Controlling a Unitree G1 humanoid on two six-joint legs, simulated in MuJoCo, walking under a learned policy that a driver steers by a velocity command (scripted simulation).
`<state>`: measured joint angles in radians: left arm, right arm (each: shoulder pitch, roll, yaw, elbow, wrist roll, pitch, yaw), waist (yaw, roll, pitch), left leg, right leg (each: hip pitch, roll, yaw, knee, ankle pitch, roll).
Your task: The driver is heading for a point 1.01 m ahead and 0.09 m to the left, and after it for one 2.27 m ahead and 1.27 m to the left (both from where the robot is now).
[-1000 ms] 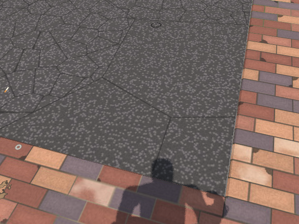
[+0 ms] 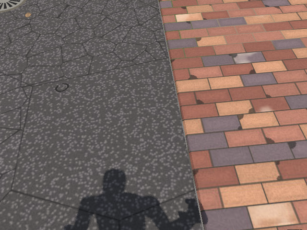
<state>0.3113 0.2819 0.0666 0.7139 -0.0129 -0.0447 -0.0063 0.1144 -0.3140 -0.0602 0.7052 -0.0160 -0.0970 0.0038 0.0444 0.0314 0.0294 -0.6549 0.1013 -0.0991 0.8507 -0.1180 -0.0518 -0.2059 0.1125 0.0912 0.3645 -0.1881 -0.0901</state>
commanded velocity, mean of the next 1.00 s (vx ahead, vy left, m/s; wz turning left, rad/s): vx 0.22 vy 0.00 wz -0.12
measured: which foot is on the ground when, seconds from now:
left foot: up 0.00-0.22, down 0.24-1.00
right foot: down 0.00-0.24, up 0.26-0.62, down 0.64-1.00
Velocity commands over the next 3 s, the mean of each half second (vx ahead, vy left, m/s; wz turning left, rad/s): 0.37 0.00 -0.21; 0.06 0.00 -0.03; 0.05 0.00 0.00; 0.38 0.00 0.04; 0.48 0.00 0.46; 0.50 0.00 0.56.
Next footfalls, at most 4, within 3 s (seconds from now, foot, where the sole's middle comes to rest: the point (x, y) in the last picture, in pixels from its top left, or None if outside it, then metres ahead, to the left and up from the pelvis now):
0.24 left None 0.31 0.17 -0.83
0.64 right None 0.38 -0.07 -0.83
1.66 right None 0.41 -0.09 -0.83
2.18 left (147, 165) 0.79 0.13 -0.83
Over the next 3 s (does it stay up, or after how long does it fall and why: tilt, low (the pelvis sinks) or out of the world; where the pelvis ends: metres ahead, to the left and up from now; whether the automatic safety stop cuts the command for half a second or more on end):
stays up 1.01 0.13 -0.07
